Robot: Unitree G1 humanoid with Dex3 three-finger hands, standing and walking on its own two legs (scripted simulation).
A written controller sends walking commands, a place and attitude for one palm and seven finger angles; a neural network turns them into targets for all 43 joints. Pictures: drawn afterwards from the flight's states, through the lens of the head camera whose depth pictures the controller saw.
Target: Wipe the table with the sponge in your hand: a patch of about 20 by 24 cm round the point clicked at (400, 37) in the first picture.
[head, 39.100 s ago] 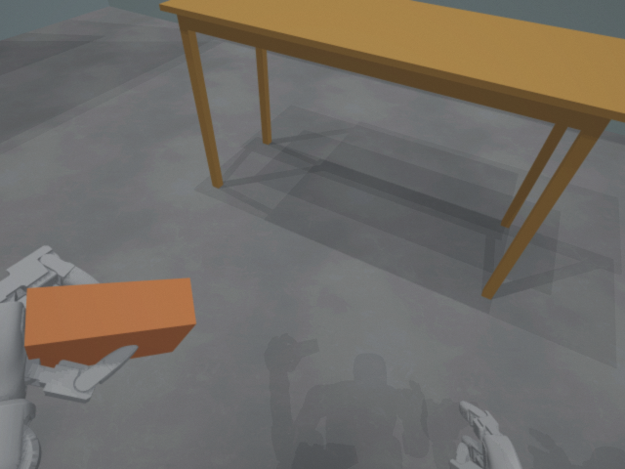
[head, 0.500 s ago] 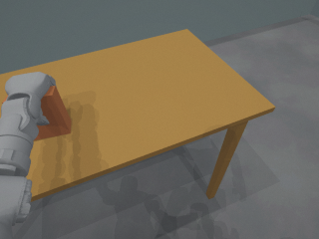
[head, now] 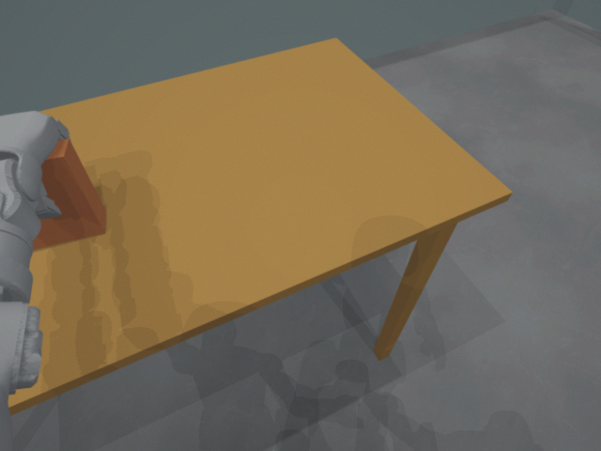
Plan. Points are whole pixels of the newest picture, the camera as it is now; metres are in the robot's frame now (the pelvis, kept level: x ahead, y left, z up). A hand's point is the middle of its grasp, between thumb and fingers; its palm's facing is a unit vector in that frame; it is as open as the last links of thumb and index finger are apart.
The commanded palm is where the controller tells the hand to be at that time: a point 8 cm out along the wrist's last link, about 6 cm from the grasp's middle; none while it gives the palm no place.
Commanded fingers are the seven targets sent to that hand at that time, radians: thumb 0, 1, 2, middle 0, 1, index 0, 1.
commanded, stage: slide back across to the first lane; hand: left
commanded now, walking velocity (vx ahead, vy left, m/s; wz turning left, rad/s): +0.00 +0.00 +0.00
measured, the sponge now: (52, 209) +0.41 +0.36 +0.10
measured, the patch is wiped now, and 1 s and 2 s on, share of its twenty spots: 0.90 0.90 0.90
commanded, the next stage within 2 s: wipe back along the first lane in 0.52 s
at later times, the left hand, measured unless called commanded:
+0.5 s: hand out of the picture +0.40 +0.42 +0.15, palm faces -0.07 +0.01 -1.00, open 9.2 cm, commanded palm +0.38 +0.41 +0.20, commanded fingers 0.00 0.10 1.30 -1.20 -1.60 -1.20 -1.60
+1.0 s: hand out of the picture +0.36 +0.43 +0.15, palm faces -0.03 +0.02 -1.00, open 9.1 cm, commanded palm +0.33 +0.41 +0.19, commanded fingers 0.00 0.10 1.30 -1.20 -1.60 -1.20 -1.60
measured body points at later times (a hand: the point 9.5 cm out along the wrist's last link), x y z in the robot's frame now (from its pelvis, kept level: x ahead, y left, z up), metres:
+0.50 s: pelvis +0.03 +0.02 +0.00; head +0.07 +0.00 +0.45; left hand +0.40 +0.41 +0.20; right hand +0.17 -0.24 -0.12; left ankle -0.01 +0.10 -0.74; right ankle -0.01 -0.11 -0.74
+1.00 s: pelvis +0.03 +0.03 +0.00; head +0.07 +0.01 +0.45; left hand +0.36 +0.42 +0.20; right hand +0.16 -0.23 -0.13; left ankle -0.01 +0.10 -0.74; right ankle -0.01 -0.11 -0.74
